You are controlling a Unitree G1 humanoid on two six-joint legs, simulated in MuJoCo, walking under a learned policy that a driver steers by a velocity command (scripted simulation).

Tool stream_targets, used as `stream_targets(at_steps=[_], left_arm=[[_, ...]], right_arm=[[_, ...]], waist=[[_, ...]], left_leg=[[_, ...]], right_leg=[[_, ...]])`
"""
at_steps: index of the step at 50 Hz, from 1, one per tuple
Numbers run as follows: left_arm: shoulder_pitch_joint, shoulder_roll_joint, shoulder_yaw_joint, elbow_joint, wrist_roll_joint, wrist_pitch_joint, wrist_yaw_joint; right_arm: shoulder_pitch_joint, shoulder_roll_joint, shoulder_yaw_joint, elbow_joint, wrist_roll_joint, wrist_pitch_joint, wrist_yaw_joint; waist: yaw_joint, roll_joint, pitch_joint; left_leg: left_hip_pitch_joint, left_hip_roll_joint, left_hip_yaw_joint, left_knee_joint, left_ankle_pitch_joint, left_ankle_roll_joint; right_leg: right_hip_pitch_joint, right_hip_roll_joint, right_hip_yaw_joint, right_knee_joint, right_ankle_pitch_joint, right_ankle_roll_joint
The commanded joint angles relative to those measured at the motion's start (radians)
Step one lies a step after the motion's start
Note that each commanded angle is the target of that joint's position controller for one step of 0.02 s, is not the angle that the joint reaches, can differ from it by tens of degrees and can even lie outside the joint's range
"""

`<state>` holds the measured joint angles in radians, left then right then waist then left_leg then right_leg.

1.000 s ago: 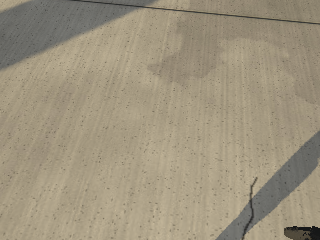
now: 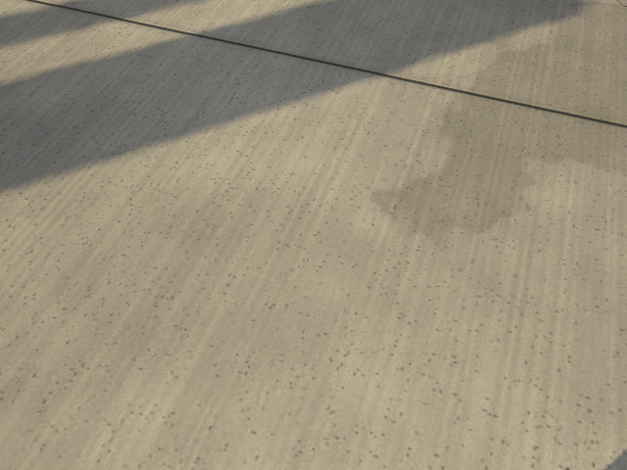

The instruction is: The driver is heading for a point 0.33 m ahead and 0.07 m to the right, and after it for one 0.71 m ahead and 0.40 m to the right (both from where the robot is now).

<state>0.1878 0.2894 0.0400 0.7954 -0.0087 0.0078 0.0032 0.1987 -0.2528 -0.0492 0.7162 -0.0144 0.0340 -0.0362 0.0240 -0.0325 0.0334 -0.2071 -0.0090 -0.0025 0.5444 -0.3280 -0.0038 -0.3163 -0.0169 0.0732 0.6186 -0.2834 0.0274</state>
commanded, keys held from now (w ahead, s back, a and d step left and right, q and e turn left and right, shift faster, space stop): e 0.02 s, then w+e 0.52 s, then w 0.18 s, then w+e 0.28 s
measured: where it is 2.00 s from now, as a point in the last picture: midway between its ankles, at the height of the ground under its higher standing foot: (452, 416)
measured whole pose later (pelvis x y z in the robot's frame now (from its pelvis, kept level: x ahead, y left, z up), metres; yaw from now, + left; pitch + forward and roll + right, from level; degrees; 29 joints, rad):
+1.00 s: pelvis +0.40 -0.12 +0.01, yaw -29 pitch +1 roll +3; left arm 0.19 0.30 0.06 0.69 -0.02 -0.04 0.00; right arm 0.32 -0.27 -0.07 0.86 0.00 -0.11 0.01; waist -0.06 -0.05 0.04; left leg -0.04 -0.06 0.11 0.22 -0.21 0.04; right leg -0.69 -0.11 0.09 0.91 -0.12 0.00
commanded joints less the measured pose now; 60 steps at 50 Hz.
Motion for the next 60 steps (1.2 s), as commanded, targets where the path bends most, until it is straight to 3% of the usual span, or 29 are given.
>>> stream_targets(at_steps=[1, 3, 5, 8, 9, 10, 11, 12, 14, 16, 21, 29, 32, 33, 34, 35, 36, 37, 38, 39, 41, 43, 46, 51, 54, 56, 58, 59, 60], left_arm=[[-0.039, 0.099, 0.038, -0.090, -0.004, -0.002, 0.000], [-0.062, 0.089, 0.038, -0.109, -0.012, 0.006, -0.013], [-0.082, 0.080, 0.034, -0.125, -0.022, 0.009, -0.026], [0.138, 0.088, 0.051, -0.028, -0.021, -0.002, -0.038], [0.235, 0.120, 0.068, 0.010, -0.020, -0.008, -0.036], [0.296, 0.266, 0.101, -0.008, -0.014, -0.024, -0.022], [0.279, 0.258, 0.081, -0.052, 0.007, -0.056, -0.037], [0.222, 0.200, 0.065, -0.065, 0.013, -0.077, -0.037], [0.162, 0.158, 0.050, -0.083, -0.003, -0.087, -0.025], [0.168, 0.150, 0.044, -0.089, 0.001, -0.081, -0.009], [0.254, 0.142, 0.046, -0.071, -0.007, -0.070, 0.021], [0.320, 0.140, 0.055, -0.032, -0.019, -0.050, 0.037], [0.294, 0.148, 0.062, -0.029, -0.011, -0.043, 0.037], [0.285, 0.148, 0.062, -0.034, -0.008, -0.041, 0.035], [0.260, 0.140, 0.056, -0.048, -0.001, -0.039, 0.031], [0.265, 0.081, 0.034, -0.071, 0.023, -0.042, 0.028], [0.448, -0.018, 0.010, -0.060, -0.012, -0.052, 0.022], [0.380, 0.098, 0.028, -0.042, -0.031, -0.060, 0.021], [0.242, 0.148, 0.043, -0.069, -0.040, -0.064, 0.017], [0.170, 0.137, 0.041, -0.085, -0.029, -0.068, 0.020], [0.149, 0.111, 0.046, -0.094, -0.018, -0.067, 0.012], [0.165, 0.070, 0.039, -0.093, -0.023, -0.053, 0.009], [0.089, 0.048, 0.029, -0.133, -0.011, -0.042, 0.008], [-0.065, 0.029, 0.014, -0.187, -0.008, -0.065, -0.025], [-0.131, 0.037, 0.018, -0.236, -0.003, -0.067, -0.049], [-0.095, 0.074, 0.037, -0.249, 0.000, -0.062, -0.061], [0.097, 0.143, 0.077, -0.210, 0.004, -0.059, -0.061], [0.212, 0.200, 0.102, -0.187, 0.006, -0.053, -0.043], [0.196, 0.300, 0.109, -0.206, 0.011, -0.041, -0.018]], right_arm=[[-0.015, -0.182, -0.055, -0.066, 0.002, -0.012, -0.023], [0.013, -0.199, -0.062, -0.064, 0.008, -0.023, -0.025], [-0.001, -0.220, -0.069, -0.055, 0.028, -0.037, -0.018], [-0.098, -0.188, -0.060, -0.064, 0.036, -0.039, 0.002], [-0.079, -0.135, -0.046, -0.061, 0.025, -0.043, 0.009], [-0.105, -0.062, -0.025, -0.114, 0.002, -0.055, 0.013], [-0.163, -0.097, -0.028, -0.155, 0.031, -0.084, 0.015], [-0.164, -0.145, -0.041, -0.150, 0.060, -0.106, 0.023], [-0.133, -0.165, -0.051, -0.105, 0.028, -0.131, 0.027], [-0.134, -0.161, -0.057, -0.092, 0.009, -0.137, 0.035], [-0.220, -0.098, -0.041, -0.105, 0.013, -0.135, 0.048], [-0.391, -0.091, -0.026, -0.157, 0.029, -0.163, 0.084], [-0.297, -0.133, -0.043, -0.133, 0.029, -0.171, 0.081], [-0.203, -0.165, -0.059, -0.109, 0.026, -0.171, 0.072], [-0.058, -0.197, -0.072, -0.081, 0.020, -0.169, 0.062], [0.130, -0.249, -0.078, -0.061, 0.003, -0.164, 0.053], [0.194, -0.278, -0.086, -0.002, 0.006, -0.158, 0.070], [0.160, -0.166, -0.060, -0.012, 0.028, -0.158, 0.071], [0.085, -0.127, -0.050, -0.016, 0.031, -0.154, 0.064], [0.035, -0.126, -0.046, -0.016, 0.021, -0.150, 0.061], [0.004, -0.099, -0.035, 0.001, -0.003, -0.154, 0.057], [0.003, -0.092, -0.035, 0.021, 0.007, -0.165, 0.057], [0.008, -0.134, -0.046, 0.050, 0.015, -0.172, 0.052], [0.019, -0.169, -0.046, 0.067, 0.019, -0.153, 0.040], [0.069, -0.202, -0.050, 0.088, 0.028, -0.127, 0.028], [0.061, -0.231, -0.058, 0.083, 0.040, -0.107, 0.018], [0.035, -0.238, -0.061, 0.065, 0.047, -0.086, 0.007], [0.051, -0.207, -0.049, 0.056, 0.036, -0.087, 0.005], [0.165, -0.077, -0.009, 0.024, -0.033, -0.095, 0.019]], waist=[[-0.027, 0.235, -0.019], [-0.056, 0.203, -0.024], [-0.053, 0.176, 0.017], [0.058, 0.136, -0.016], [0.082, 0.025, -0.032], [0.075, -0.290, -0.035], [0.087, -0.245, -0.051], [0.055, -0.149, 0.022], [0.019, -0.032, 0.051], [0.010, -0.050, 0.031], [0.030, -0.043, 0.015], [0.076, -0.079, 0.061], [0.024, -0.130, 0.022], [-0.024, -0.137, -0.050], [-0.101, -0.130, -0.164], [-0.160, -0.004, -0.338], [-0.059, 0.375, -0.460], [-0.097, 0.245, -0.335], [-0.106, 0.146, -0.173], [-0.083, 0.053, -0.093], [-0.035, 0.084, -0.049], [-0.019, 0.118, -0.037], [-0.023, 0.098, 0.016], [-0.072, 0.070, 0.046], [-0.087, 0.080, 0.032], [-0.052, 0.108, -0.008], [0.056, 0.101, -0.110], [0.113, 0.031, -0.177], [0.000, -0.270, -0.281]], left_leg=[[0.011, 0.301, -0.245, -0.182, 0.320, 0.192], [0.045, 0.360, -0.281, -0.233, 0.135, 0.226], [0.019, 0.354, -0.270, -0.283, -0.127, 0.202], [-0.164, 0.231, -0.067, -0.157, -0.172, 0.123], [-0.254, 0.164, 0.032, 0.058, -0.163, 0.078], [-0.518, 0.025, 0.133, 0.499, -0.251, -0.029], [-0.659, -0.030, -0.061, 0.627, -0.291, -0.013], [-0.709, 0.026, -0.098, 0.664, -0.218, 0.011], [-0.669, 0.083, -0.093, 0.576, -0.027, 0.033], [-0.582, 0.082, -0.079, 0.466, 0.104, 0.016], [-0.538, 0.027, -0.046, 0.217, 0.297, -0.040], [-0.415, -0.007, -0.041, -0.046, 0.404, -0.030], [-0.264, -0.027, -0.007, -0.064, 0.315, 0.019], [-0.127, -0.053, 0.026, -0.083, 0.301, 0.051], [0.106, -0.009, -0.001, -0.070, 0.324, 0.098], [0.427, 0.185, -0.239, -0.025, 0.260, 0.173], [0.693, 0.409, -0.755, -0.164, 0.022, 0.329], [0.594, 0.376, -0.771, -0.250, -0.131, 0.284], [0.432, 0.344, -0.576, -0.264, -0.091, 0.243], [0.288, 0.308, -0.457, -0.287, 0.042, 0.222], [0.142, 0.253, -0.310, -0.337, 0.184, 0.208], [0.090, 0.242, -0.229, -0.388, 0.217, 0.218], [0.059, 0.260, -0.134, -0.441, 0.292, 0.232], [0.069, 0.196, 0.077, -0.424, 0.468, 0.178], [0.153, 0.218, 0.121, -0.336, 0.657, 0.145], [0.216, 0.235, 0.139, -0.224, 0.826, 0.117], [0.193, 0.207, 0.165, 0.049, 0.925, 0.076], [0.060, 0.152, 0.179, 0.295, 0.740, 0.024], [-0.277, 0.008, 0.170, 0.666, -0.244, -0.040]], right_leg=[[-0.118, 0.008, -0.059, 0.191, -0.146, -0.013], [-0.193, -0.028, -0.069, 0.294, -0.269, -0.031], [-0.187, -0.057, -0.070, 0.232, -0.239, -0.061], [0.186, 0.043, -0.191, -0.023, -0.036, -0.093], [0.320, 0.041, -0.124, -0.100, -0.056, -0.115], [0.420, -0.237, 0.419, -0.297, -0.189, -0.251], [0.403, -0.346, 0.753, -0.460, -0.328, -0.388], [0.382, -0.358, 0.707, -0.467, -0.345, -0.379], [0.344, -0.273, 0.503, -0.429, -0.205, -0.295], [0.327, -0.201, 0.367, -0.439, -0.004, -0.252], [0.322, -0.138, 0.223, -0.428, 0.278, -0.225], [0.297, -0.163, 0.264, -0.378, 0.285, -0.212], [0.337, -0.176, 0.249, -0.290, 0.577, -0.183], [0.344, -0.146, 0.221, -0.177, 0.780, -0.166], [0.270, -0.102, 0.189, 0.004, 0.825, -0.136], [0.074, -0.031, 0.169, 0.296, 0.507, -0.111], [-0.266, 0.128, 0.134, 0.619, -0.284, -0.050], [-0.363, 0.060, 0.165, 0.707, -0.262, -0.052], [-0.391, 0.017, 0.127, 0.694, -0.165, -0.054], [-0.357, -0.026, 0.094, 0.657, -0.094, -0.054], [-0.289, -0.077, 0.088, 0.582, -0.032, -0.054], [-0.275, -0.095, 0.067, 0.535, -0.025, -0.048], [-0.356, -0.116, 0.057, 0.434, 0.052, -0.028], [-0.302, -0.089, -0.036, 0.122, 0.340, -0.033], [-0.263, -0.051, -0.089, 0.013, 0.355, -0.047], [-0.209, -0.009, -0.116, -0.014, 0.270, -0.077], [0.020, 0.062, -0.142, -0.079, 0.265, -0.126], [0.232, 0.036, -0.074, -0.131, 0.456, -0.167], [0.545, -0.230, 0.280, -0.016, 0.985, -0.295]])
